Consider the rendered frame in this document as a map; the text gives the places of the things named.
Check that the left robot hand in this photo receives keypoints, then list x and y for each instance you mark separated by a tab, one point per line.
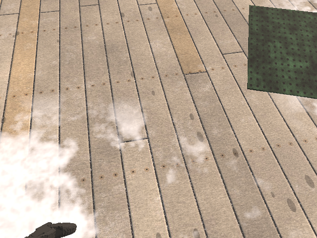
54	230

